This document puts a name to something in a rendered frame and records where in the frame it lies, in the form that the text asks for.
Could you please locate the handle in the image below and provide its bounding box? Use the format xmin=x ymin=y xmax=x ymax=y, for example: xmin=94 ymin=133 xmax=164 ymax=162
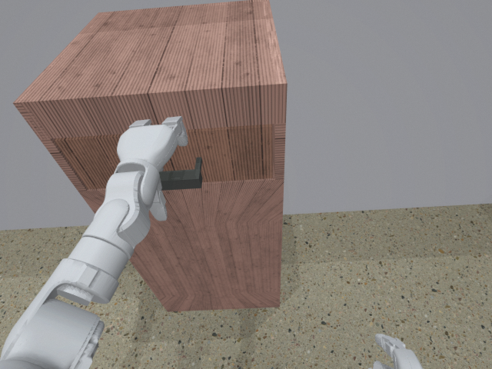
xmin=159 ymin=157 xmax=202 ymax=191

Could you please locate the left robot upper arm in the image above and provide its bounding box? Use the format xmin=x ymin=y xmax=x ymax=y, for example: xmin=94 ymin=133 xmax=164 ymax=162
xmin=0 ymin=297 xmax=105 ymax=369

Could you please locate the drawer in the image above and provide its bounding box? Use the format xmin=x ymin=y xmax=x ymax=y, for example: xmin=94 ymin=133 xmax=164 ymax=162
xmin=55 ymin=124 xmax=273 ymax=189

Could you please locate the robot right hand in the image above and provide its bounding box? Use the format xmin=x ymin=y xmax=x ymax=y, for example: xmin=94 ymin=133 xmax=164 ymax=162
xmin=368 ymin=334 xmax=423 ymax=369

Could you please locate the robot left forearm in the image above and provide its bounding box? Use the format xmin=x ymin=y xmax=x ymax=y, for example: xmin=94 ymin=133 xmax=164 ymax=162
xmin=0 ymin=158 xmax=160 ymax=361

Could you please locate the robot left hand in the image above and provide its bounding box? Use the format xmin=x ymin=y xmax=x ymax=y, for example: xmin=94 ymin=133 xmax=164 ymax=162
xmin=117 ymin=116 xmax=188 ymax=221

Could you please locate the cabinet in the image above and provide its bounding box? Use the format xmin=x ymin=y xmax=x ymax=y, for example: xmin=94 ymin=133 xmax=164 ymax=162
xmin=13 ymin=0 xmax=288 ymax=312

